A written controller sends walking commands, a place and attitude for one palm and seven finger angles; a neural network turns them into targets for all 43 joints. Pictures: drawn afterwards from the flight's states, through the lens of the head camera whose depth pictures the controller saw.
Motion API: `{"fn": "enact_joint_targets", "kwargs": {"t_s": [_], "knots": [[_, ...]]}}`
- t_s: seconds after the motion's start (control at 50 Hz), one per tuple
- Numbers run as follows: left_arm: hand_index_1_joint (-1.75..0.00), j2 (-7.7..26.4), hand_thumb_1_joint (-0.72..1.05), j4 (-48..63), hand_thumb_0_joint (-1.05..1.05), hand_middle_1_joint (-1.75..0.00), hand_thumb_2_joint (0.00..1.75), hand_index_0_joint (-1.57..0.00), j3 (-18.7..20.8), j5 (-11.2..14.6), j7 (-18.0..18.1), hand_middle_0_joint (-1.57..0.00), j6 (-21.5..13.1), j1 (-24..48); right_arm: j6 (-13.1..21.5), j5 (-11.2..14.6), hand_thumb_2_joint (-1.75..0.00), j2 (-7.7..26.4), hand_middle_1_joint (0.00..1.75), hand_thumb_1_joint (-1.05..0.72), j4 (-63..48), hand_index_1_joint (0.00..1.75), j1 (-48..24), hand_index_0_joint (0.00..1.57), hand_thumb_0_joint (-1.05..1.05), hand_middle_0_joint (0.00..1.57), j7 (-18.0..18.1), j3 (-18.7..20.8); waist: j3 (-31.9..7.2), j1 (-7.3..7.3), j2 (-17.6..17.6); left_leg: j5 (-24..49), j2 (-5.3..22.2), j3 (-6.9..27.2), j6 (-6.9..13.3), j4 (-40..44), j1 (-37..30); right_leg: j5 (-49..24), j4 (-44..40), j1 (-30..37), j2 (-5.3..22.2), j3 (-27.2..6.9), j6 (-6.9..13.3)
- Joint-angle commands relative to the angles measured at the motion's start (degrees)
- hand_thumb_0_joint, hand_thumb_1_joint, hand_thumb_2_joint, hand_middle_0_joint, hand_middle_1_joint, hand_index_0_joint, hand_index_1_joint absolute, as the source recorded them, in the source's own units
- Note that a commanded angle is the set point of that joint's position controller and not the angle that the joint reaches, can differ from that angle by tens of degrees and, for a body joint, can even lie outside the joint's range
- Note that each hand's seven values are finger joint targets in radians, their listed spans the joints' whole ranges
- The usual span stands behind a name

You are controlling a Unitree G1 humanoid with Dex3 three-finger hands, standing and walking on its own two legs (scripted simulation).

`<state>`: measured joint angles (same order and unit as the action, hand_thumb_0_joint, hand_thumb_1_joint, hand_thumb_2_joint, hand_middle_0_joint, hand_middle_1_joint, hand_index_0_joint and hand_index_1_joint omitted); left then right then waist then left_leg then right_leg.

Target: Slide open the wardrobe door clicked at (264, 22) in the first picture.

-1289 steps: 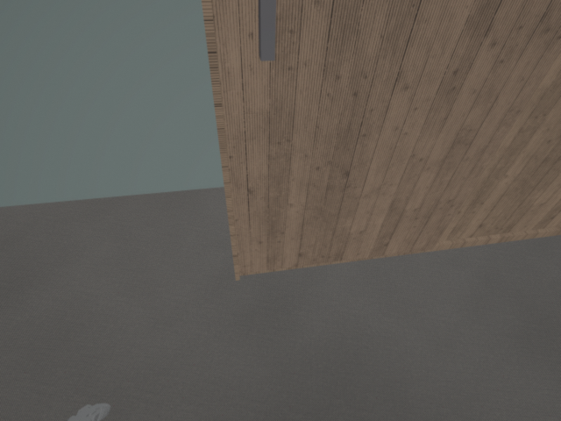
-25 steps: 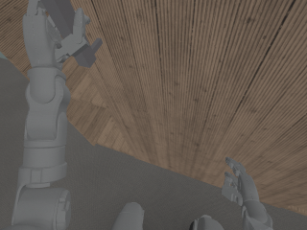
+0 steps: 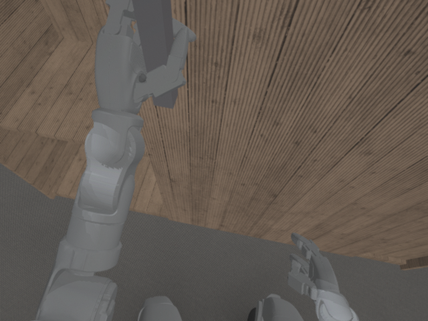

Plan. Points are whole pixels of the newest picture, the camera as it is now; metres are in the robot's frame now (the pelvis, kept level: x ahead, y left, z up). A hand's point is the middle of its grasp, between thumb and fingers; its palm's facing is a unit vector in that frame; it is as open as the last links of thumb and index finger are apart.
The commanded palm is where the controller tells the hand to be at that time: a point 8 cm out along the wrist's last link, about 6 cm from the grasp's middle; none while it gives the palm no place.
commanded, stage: step sideways, sliding the door along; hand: left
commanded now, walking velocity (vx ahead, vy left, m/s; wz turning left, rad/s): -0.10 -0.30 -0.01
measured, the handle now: (163, 25) +0.40 +0.16 +0.26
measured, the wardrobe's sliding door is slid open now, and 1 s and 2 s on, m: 0.57 0.66 0.66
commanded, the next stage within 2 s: stop walking and hold the door there in 0.50 s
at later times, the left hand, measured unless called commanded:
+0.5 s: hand (260, 81) +0.37 +0.04 +0.24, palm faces +0.19 -0.98 -0.02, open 6.6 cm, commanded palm +0.34 +0.02 +0.22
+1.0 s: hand (257, 80) +0.37 +0.04 +0.24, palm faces +0.47 -0.85 -0.21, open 6.4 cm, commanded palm +0.33 +0.09 +0.20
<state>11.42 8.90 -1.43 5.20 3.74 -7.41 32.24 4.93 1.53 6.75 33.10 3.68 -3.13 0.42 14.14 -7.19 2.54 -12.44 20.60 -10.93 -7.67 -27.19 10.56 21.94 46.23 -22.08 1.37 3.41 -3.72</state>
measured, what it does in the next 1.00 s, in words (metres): steps to the right: right foot, then left foot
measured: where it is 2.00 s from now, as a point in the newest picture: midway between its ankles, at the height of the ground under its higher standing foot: outside the picture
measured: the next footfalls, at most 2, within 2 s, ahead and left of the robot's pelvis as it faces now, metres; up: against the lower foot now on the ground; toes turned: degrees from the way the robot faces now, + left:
right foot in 0.08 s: +0.06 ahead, -0.19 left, +0.00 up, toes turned -5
left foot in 0.38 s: -0.02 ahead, +0.00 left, +0.00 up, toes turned +9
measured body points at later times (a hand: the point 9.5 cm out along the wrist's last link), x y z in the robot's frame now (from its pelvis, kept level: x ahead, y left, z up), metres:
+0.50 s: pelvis -0.07 -0.13 -0.01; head +0.01 -0.10 +0.43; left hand +0.35 +0.09 +0.24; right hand +0.09 -0.38 -0.11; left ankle -0.06 -0.01 -0.74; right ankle -0.03 -0.25 -0.67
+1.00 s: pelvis -0.07 -0.23 -0.01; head -0.03 -0.27 +0.44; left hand +0.34 +0.08 +0.25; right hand +0.07 -0.53 -0.12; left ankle -0.03 -0.12 -0.70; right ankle -0.06 -0.39 -0.74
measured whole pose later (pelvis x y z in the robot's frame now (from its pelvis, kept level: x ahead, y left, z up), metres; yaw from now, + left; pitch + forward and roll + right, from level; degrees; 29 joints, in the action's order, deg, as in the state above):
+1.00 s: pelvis -0.07 -0.23 -0.01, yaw -4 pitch -1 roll +2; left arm 32.6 -32.3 26.8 1.7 4.3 -5.2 38.7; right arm 0.0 3.2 20.3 40.1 5.6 4.2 1.3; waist 7.2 1.3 1.4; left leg -26.2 0.3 -5.0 -1.0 -49.1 25.0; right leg 13.6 30.6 -15.7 8.6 2.7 -3.7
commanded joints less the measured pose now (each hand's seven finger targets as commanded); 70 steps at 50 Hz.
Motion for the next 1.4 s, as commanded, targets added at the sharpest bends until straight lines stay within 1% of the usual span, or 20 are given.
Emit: {"fn": "enact_joint_targets", "kwargs": {"t_s": [0.0, 0.06, 0.1, 0.12, 0.22, 0.3, 0.32, 0.36, 0.38, 0.58, 0.6, 0.66, 0.72, 0.76, 0.82, 0.98, 1.04, 1.08, 1.26, 1.38], "knots": [[-1.40, 4.0, 0.90, 10.3, 0.00, -1.40, 0.90, -0.45, -0.4, -2.6, -1.2, -0.45, -5.5, 24.9, 3.3, 1.2, -0.90, 10.9, 0.30, -0.90, -6.1, 0.30, -2.5, 0.20, 0.00, 0.20, 1.6, 4.1, -32.1, 8.52, 17.8, 38.7, 2.4, 1.3, 9.0, -6.4, -18.2, -9.0, -15.7, 7.8, -3.0, 3.9, 0.5], [-1.40, 10.1, 0.90, 12.2, 0.00, -1.40, 0.90, -0.45, 2.7, -3.0, -0.6, -0.45, -4.9, 24.3, 3.5, 2.5, -0.90, 6.4, 0.30, -0.90, -7.9, 0.30, -5.9, 0.20, 0.00, 0.20, 2.8, 2.4, -31.9, 5.73, -17.7, -25.6, -13.1, 2.0, 10.6, -30.6, 7.8, -57.6, -23.9, 22.1, 14.1, -12.2, 6.9], [-1.40, 10.1, 0.90, 12.9, 0.00, -1.40, 0.90, -0.45, 4.4, -1.8, 0.9, -0.45, -2.0, 19.7, 3.2, 0.8, -0.90, 6.6, 0.30, -0.90, -6.2, 0.30, -7.6, 0.20, 0.00, 0.20, 4.7, 1.2, -31.0, 3.63, -15.5, -30.2, -16.1, 11.8, 6.1, -44.2, 14.1, -67.0, -22.0, 17.4, 19.7, -18.1, 11.2], [-1.40, 6.6, 0.90, 18.7, 0.00, -1.40, 0.90, -0.45, 1.0, -0.7, 0.3, -0.45, -2.8, 22.7, 3.2, 1.0, -0.90, 7.2, 0.30, -0.90, -6.2, 0.30, -6.8, 0.20, 0.00, 0.20, 4.8, 2.0, -34.5, 4.87, -26.5, -29.4, -16.0, 13.2, 5.3, -44.5, 17.2, -66.8, -18.1, 26.8, 17.5, -15.6, 11.9], [-1.40, 15.3, 0.90, 12.9, 0.00, -1.40, 0.90, -0.45, 13.8, -1.7, 3.4, -0.45, -4.2, 19.9, -2.0, 0.2, -0.90, 8.4, 0.30, -0.90, -4.0, 0.30, -6.9, 0.20, 0.00, 0.20, 5.8, 1.7, -37.1, 4.88, -17.7, -21.0, -18.1, 6.1, 5.3, -24.8, 15.2, -62.0, -16.1, 31.9, 13.6, -10.3, 13.7], [-1.40, 8.4, 0.90, 12.6, 0.00, -1.40, 0.90, -0.45, 4.0, -1.7, 2.1, -0.45, -4.8, 28.7, -2.1, 0.5, -0.90, 9.6, 0.30, -0.90, -4.4, 0.30, -4.6, 0.20, 0.00, 0.20, 6.6, 1.8, -39.3, 7.30, -8.1, -7.3, -16.5, 4.9, 5.9, -3.2, 1.7, -52.0, -14.4, 24.0, 13.3, -11.7, 12.0], [-1.40, 7.7, 0.90, 11.1, 0.00, -1.40, 0.90, -0.45, 2.5, -1.6, 1.7, -0.45, -5.0, 31.0, -1.9, 0.6, -0.90, 10.1, 0.30, -0.90, -3.9, 0.30, -3.0, 0.20, 0.00, 0.20, 6.6, 2.1, -39.9, 8.47, -4.4, 3.2, -13.7, 5.8, 7.0, 4.8, -8.8, -43.3, -10.6, 15.7, 11.0, -9.7, 10.1], [-1.40, 3.6, 0.90, 8.6, 0.00, -1.40, 0.90, -0.45, -1.3, -0.3, 0.4, -0.45, -4.8, 36.1, -0.7, 0.7, -0.90, 13.5, 0.30, -0.90, -4.6, 0.30, -1.5, 0.20, 0.00, 0.20, 5.7, 4.4, -38.4, 7.93, 18.0, 50.8, 13.0, 32.4, 18.6, 4.1, -31.5, 6.7, 5.4, -14.8, 0.0, -3.9, 2.7], [-1.40, 3.7, 0.90, 4.4, 0.00, -1.40, 0.90, -0.45, -0.7, -1.0, -0.2, -0.45, -4.4, 38.0, -0.3, 1.1, -0.90, 12.3, 0.30, -0.90, -4.0, 0.30, -2.2, 0.20, 0.00, 0.20, 4.1, 3.8, -37.8, 7.08, 10.5, 52.9, 14.1, 30.0, 20.7, 0.9, -28.9, 7.7, 15.0, -13.6, -0.4, -9.9, 3.8], [-1.40, -1.4, 0.90, -6.2, 0.00, -1.40, 0.90, -0.45, -7.2, -1.2, -2.5, -0.45, 0.4, 49.2, -1.4, 1.7, -0.90, 14.7, 0.30, -0.90, -1.7, 0.30, 2.4, 0.20, 0.00, 0.20, 3.7, 4.8, -30.9, 9.06, 15.5, 33.2, 0.8, 7.3, 14.7, 3.0, -17.7, -2.1, 9.7, -8.7, 0.9, 2.2, 0.7], [-1.40, 30.8, 0.90, -25.6, 0.00, -1.40, 0.90, -0.45, 23.7, -3.9, 0.7, -0.45, 0.8, 32.5, -2.9, 1.0, -0.90, 17.7, 0.30, -0.90, 1.6, 0.30, 5.4, 0.20, 0.00, 0.20, 5.3, 5.3, -32.4, 7.03, 18.3, 36.8, -0.8, 3.7, 14.1, 2.6, -18.0, -0.4, 8.4, -8.0, -0.5, 4.1, -0.1], [-1.40, 21.8, 0.90, -17.7, 0.00, -1.40, 0.90, -0.45, 13.1, -3.0, -0.9, -0.45, -1.7, 38.2, -2.8, 1.2, -0.90, 15.2, 0.30, -0.90, -1.2, 0.30, 3.7, 0.20, 0.00, 0.20, 4.7, 3.2, -32.4, 8.06, 24.0, 34.6, -3.6, 2.0, 11.9, -3.4, -16.0, -2.1, -11.2, 1.5, -4.0, 8.5, 0.3], [-1.40, 31.2, 0.90, -24.0, 0.00, -1.40, 0.90, -0.45, 21.1, -4.0, -0.3, -0.45, -2.4, 32.0, -2.3, 2.4, -0.90, 15.0, 0.30, -0.90, -0.9, 0.30, 4.1, 0.20, 0.00, 0.20, 4.7, 2.3, -33.2, 7.02, 11.6, 20.9, -9.1, 2.0, 8.8, -12.8, -5.5, -21.2, -26.5, 19.3, -0.3, 4.0, 1.9], [-1.40, 43.3, 0.90, -27.4, 0.00, -1.40, 0.90, -0.45, 30.2, -5.0, 0.4, -0.45, -2.0, 27.1, -3.2, 1.9, -0.90, 12.6, 0.30, -0.90, -3.3, 0.30, 0.2, 0.20, 0.00, 0.20, 6.0, 1.4, -34.1, 4.68, -15.3, -23.2, -17.7, 4.4, 6.9, -34.0, 22.1, -62.3, -21.3, 35.8, 19.9, -16.9, 9.8], [-1.40, 43.8, 0.90, -24.7, 0.00, -1.40, 0.90, -0.45, 32.3, -3.2, 1.9, -0.45, -0.6, 29.0, -2.2, 2.6, -0.90, 14.5, 0.30, -0.90, -2.4, 0.30, -1.0, 0.20, 0.00, 0.20, 7.4, 1.1, -32.8, 5.00, -21.1, -21.0, -15.8, 14.2, 6.4, -41.3, 27.7, -62.2, -17.2, 35.4, 22.1, -16.4, 11.5], [-1.40, 42.4, 0.90, -30.7, 0.00, -1.40, 0.90, -0.45, 33.1, -4.7, 2.7, -0.45, -2.2, 25.2, -2.4, 1.3, -0.90, 16.9, 0.30, -0.90, -0.3, 0.30, 1.8, 0.20, 0.00, 0.20, 7.8, 2.4, -32.2, 6.47, -16.5, -6.8, -19.6, 6.5, 6.8, -9.7, 5.6, -37.3, -20.9, 17.8, 17.1, -6.9, 8.2], [-1.40, 38.2, 0.90, -27.1, 0.00, -1.40, 0.90, -0.45, 28.5, -4.7, 2.8, -0.45, -4.1, 25.8, -2.2, 1.3, -0.90, 18.8, 0.30, -0.90, -0.6, 0.30, 3.3, 0.20, 0.00, 0.20, 8.3, 3.5, -30.7, 7.59, 2.0, 8.7, -14.1, 7.3, 7.3, 3.6, -6.2, -20.7, -15.2, 8.9, 9.7, -2.2, 5.0], [-1.40, 36.2, 0.90, -24.5, 0.00, -1.40, 0.90, -0.45, 26.0, -4.2, 2.5, -0.45, -4.8, 27.2, -2.1, 2.2, -0.90, 19.5, 0.30, -0.90, -2.3, 0.30, 4.9, 0.20, 0.00, 0.20, 7.8, 3.4, -30.0, 6.71, 16.1, 26.9, -1.9, 21.7, 14.8, 6.0, -5.0, 6.7, -4.6, 2.7, 0.6, 0.3, 2.5], [-1.40, 37.8, 0.90, -29.9, 0.00, -1.40, 0.90, -0.45, 26.2, -4.0, 2.6, -0.45, -1.8, 23.8, -0.9, 1.7, -0.90, 18.8, 0.30, -0.90, -0.7, 0.30, 8.1, 0.20, 0.00, 0.20, 8.8, 2.0, -28.8, 7.09, 8.9, 17.2, -6.9, 12.3, 12.6, 1.0, -2.4, -5.9, -19.8, 11.6, -0.5, 0.8, 2.2], [-1.40, 45.5, 0.90, -37.4, 0.00, -1.40, 0.90, -0.45, 32.6, -4.4, 2.7, -0.45, -1.4, 23.4, -2.0, 1.9, -0.90, 17.6, 0.30, -0.90, -0.9, 0.30, 8.0, 0.20, 0.00, 0.20, 9.4, 1.4, -30.2, 7.14, -13.4, -6.8, -16.1, 9.2, 7.8, -9.6, 9.0, -38.1, -22.3, 19.6, 12.8, -11.5, 7.5]]}}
